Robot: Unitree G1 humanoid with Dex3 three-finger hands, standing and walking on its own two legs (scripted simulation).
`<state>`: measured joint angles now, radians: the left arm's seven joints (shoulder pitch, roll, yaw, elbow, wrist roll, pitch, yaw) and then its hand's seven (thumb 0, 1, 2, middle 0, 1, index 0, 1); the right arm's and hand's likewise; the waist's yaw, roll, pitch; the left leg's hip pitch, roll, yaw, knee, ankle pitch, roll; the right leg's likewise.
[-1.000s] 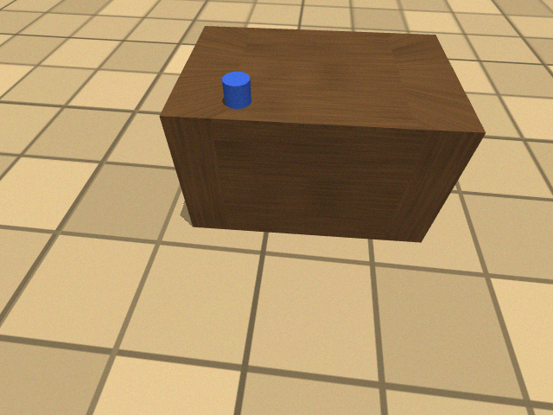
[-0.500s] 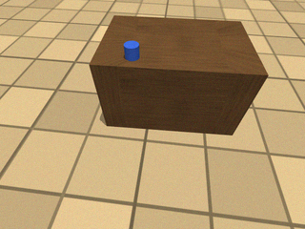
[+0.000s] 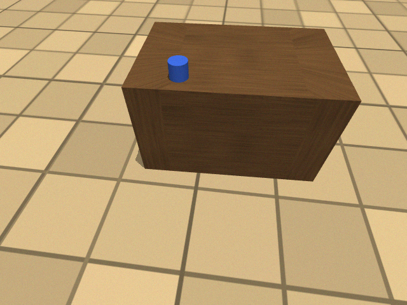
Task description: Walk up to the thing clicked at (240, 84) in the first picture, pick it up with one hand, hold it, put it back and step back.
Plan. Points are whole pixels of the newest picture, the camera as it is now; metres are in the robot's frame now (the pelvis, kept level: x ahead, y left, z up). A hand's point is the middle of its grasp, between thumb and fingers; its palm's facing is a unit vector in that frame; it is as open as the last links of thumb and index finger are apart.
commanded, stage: stand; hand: left
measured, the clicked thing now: (178, 69) +1.07 +0.12 -0.14
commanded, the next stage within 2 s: walk up in 0.12 s
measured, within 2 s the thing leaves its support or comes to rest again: neither
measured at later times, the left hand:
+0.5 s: hand out of the picture +0.14 +0.23 -0.14, palm faces -0.05 -0.90 -0.43, open 7.4 cm
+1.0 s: hand (116, 226) +0.34 +0.24 -0.17, palm faces -0.10 -0.94 -0.34, open 7.4 cm
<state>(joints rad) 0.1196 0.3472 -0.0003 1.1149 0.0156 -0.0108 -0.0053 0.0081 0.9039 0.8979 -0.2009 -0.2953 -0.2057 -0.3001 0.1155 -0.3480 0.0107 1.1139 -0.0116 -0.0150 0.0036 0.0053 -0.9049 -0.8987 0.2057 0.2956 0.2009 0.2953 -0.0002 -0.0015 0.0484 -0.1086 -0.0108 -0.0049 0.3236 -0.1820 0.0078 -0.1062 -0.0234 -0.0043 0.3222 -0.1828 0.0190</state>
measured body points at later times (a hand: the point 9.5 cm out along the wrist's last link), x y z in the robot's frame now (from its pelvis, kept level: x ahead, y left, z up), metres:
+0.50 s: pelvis +0.07 -0.06 -0.02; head +0.08 -0.08 +0.43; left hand +0.14 +0.28 -0.11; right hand +0.09 -0.40 -0.15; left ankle +0.03 +0.08 -0.70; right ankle +0.11 -0.17 -0.75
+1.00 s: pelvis +0.28 -0.03 -0.02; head +0.30 -0.01 +0.43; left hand +0.35 +0.29 -0.14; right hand +0.36 -0.34 -0.11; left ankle +0.32 +0.09 -0.75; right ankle +0.24 -0.18 -0.68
